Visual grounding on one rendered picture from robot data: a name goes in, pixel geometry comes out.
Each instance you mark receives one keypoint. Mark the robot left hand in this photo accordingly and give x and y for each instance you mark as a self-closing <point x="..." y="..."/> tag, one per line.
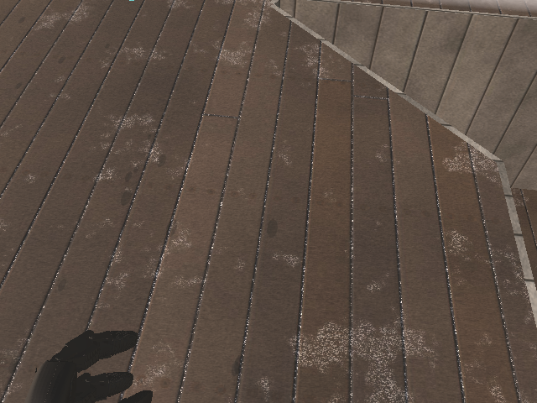
<point x="56" y="380"/>

